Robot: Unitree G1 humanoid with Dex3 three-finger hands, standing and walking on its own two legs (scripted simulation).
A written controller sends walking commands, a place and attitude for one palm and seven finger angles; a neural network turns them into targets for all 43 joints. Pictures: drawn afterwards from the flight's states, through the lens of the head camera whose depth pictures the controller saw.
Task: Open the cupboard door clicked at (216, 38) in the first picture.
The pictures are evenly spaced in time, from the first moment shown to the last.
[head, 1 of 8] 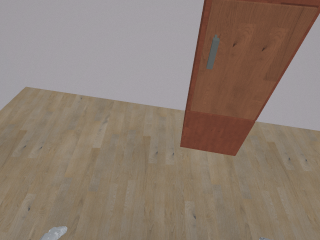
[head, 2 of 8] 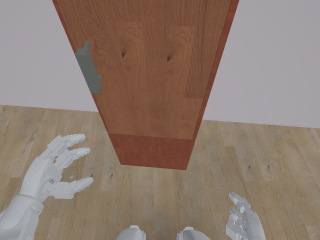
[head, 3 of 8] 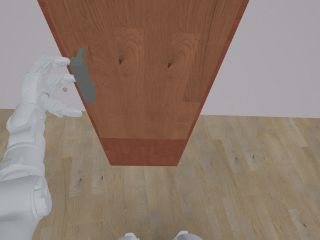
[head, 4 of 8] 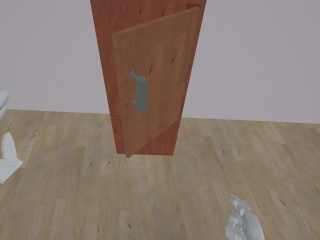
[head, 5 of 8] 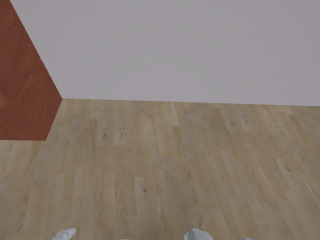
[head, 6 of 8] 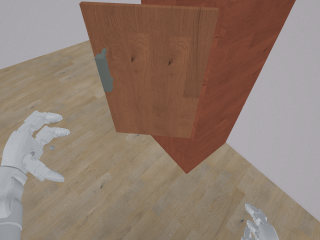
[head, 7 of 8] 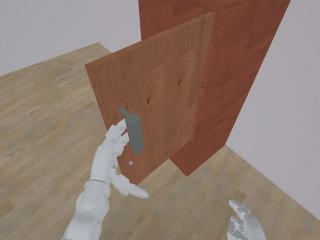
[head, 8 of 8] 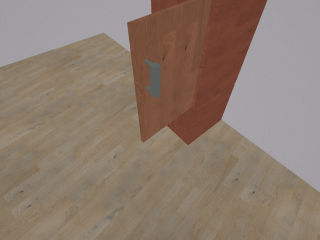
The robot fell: no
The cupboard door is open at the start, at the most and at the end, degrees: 0 93 93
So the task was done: yes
